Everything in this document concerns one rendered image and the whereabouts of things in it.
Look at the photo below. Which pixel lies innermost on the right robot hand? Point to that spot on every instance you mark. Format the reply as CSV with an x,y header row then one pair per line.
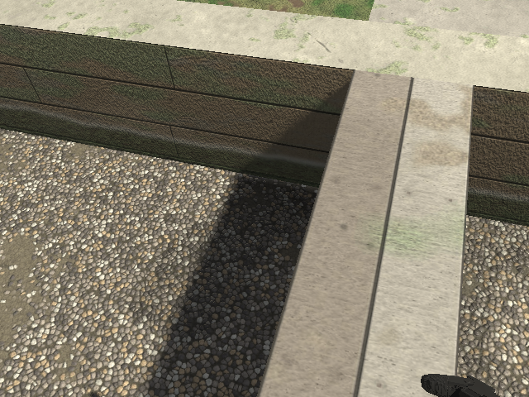
x,y
455,386

